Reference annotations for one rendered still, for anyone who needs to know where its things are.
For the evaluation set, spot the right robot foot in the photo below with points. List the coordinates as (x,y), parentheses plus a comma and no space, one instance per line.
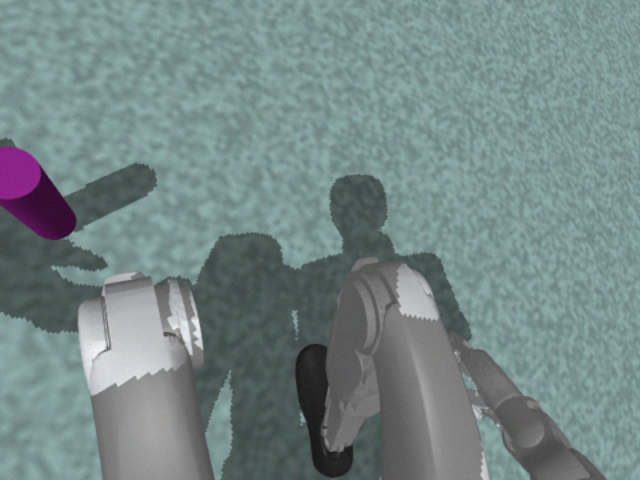
(312,386)

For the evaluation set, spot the right robot hand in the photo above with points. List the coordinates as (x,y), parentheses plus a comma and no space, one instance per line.
(493,385)

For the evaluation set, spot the can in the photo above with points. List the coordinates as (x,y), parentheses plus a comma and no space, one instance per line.
(28,194)

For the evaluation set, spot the right robot arm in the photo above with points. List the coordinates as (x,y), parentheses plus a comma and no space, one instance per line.
(537,443)

